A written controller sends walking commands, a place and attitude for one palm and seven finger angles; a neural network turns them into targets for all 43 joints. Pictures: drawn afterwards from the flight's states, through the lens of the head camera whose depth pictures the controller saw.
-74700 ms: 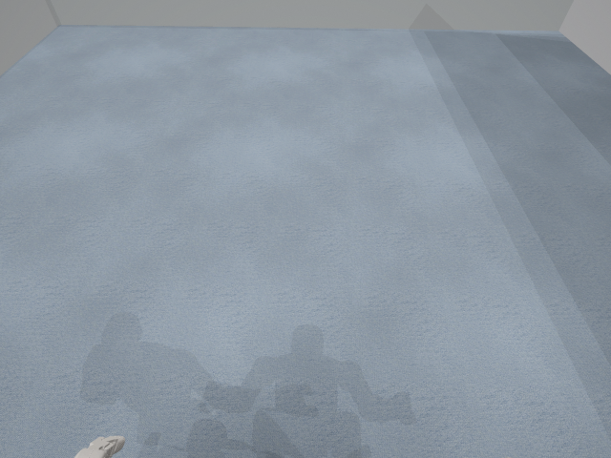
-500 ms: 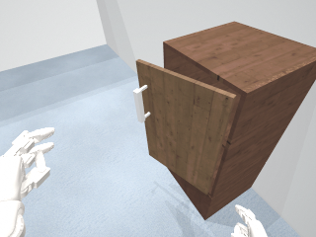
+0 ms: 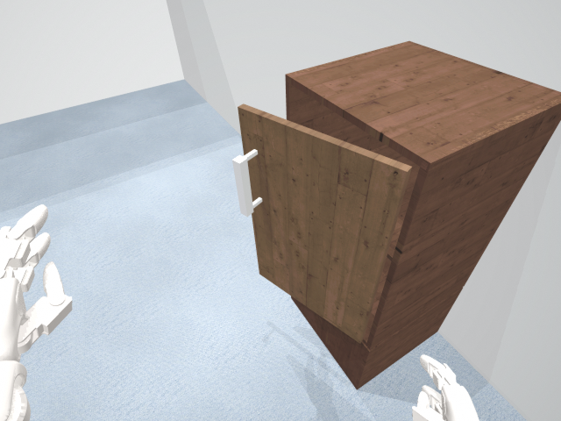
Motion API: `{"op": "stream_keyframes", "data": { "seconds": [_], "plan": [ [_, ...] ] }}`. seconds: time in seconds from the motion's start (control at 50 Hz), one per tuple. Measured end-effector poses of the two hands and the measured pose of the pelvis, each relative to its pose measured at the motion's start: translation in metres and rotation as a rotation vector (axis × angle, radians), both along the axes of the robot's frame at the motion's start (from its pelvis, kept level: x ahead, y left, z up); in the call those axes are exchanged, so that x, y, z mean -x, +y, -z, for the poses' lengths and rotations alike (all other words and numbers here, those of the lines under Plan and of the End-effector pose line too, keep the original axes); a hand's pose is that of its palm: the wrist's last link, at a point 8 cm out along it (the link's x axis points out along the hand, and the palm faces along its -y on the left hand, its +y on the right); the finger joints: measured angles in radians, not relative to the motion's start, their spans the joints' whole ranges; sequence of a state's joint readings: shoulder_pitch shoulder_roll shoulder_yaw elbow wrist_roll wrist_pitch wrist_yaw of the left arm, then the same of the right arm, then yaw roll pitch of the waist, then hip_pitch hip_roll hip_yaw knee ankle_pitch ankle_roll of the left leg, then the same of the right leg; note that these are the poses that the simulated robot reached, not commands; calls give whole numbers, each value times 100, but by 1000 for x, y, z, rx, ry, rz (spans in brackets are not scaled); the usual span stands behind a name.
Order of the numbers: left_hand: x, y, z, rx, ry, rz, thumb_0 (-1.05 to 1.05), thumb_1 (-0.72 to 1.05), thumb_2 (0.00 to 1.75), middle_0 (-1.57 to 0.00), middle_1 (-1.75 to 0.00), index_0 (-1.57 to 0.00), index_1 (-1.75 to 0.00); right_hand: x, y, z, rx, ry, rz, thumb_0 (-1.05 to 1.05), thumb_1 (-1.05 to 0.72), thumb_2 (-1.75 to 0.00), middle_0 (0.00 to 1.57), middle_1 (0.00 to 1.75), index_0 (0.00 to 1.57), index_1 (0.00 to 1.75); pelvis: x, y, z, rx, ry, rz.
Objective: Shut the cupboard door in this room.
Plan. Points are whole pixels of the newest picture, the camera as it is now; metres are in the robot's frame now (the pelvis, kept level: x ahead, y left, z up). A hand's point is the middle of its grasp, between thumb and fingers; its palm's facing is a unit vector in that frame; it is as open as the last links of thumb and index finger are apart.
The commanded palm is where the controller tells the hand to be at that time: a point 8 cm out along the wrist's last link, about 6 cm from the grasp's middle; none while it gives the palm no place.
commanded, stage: step back with the hand held close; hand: left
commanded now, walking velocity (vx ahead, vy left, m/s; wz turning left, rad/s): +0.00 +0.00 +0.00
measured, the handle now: (249, 183) +0.63 +0.15 -0.02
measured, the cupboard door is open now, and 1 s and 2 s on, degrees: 19 19 19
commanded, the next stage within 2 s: stop stepping back and stand still in 1.72 s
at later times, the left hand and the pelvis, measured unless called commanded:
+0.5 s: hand (59, 302) +0.19 +0.27 +0.16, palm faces +0.36 -0.79 -0.50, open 7.4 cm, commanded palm +0.13 +0.31 +0.17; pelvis -0.02 +0.02 -0.01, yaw -2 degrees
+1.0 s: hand (15, 353) +0.13 +0.28 +0.16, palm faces +0.46 -0.77 -0.44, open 7.4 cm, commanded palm +0.06 +0.32 +0.17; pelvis -0.08 +0.02 -0.03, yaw -1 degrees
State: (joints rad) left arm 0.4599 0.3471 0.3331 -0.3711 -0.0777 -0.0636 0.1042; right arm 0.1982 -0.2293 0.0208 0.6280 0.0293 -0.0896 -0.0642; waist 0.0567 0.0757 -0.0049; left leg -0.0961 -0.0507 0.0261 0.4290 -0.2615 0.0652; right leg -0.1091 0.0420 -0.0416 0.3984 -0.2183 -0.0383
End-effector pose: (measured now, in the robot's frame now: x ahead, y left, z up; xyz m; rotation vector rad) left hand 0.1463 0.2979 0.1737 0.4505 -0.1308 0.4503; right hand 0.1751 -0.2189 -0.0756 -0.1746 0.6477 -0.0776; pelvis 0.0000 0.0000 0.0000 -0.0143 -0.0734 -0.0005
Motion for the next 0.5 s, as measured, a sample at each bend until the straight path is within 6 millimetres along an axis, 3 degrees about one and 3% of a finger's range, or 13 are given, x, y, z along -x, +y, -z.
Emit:
{"op": "stream_keyframes", "data": {
  "seconds": [0.16, 0.34, 0.5],
  "plan": [
    [-5, 5, -6, -53, -15, 2, 2, 89, 90, -21, -30, -21, -30, 4, -7, 7, 6, 45, 25, 1, -91, -90, 20, 30, 20, 30, -1, 2, 1, 11, 50, -3],
    [-16, 7, 2, -91, 35, 72, 2, 89, 90, -21, -30, -21, -30, 22, -24, 13, 55, 121, 131, 1, -91, -90, 20, 30, 20, 30, 3, 12, 5, -1, 99, 15],
    [-4, 12, -3, -136, 3, 114, 2, 89, 90, -22, -30, -22, -30, 43, -22, 7, 73, 110, 169, 1, -91, -90, 20, 30, 20, 30, 20, 18, 10, -4, 103, 30]
  ]
}}
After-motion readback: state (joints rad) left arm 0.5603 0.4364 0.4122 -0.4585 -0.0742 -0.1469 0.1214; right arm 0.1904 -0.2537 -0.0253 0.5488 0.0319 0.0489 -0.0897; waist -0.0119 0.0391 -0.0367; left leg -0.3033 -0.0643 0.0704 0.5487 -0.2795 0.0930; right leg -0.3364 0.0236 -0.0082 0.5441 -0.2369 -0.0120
